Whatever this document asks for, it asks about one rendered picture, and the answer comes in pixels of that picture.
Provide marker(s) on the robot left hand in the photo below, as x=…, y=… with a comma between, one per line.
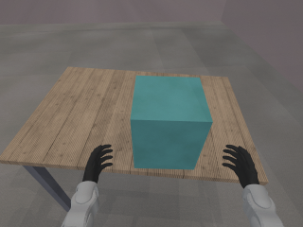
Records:
x=94, y=164

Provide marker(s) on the right robot forearm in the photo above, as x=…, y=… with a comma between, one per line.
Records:
x=259, y=207

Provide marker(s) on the left robot forearm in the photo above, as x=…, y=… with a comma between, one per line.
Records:
x=84, y=205

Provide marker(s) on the robot right hand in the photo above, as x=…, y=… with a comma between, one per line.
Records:
x=244, y=166

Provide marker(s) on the carton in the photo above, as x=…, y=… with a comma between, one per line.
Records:
x=170, y=121

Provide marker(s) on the table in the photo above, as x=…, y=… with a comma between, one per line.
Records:
x=89, y=107

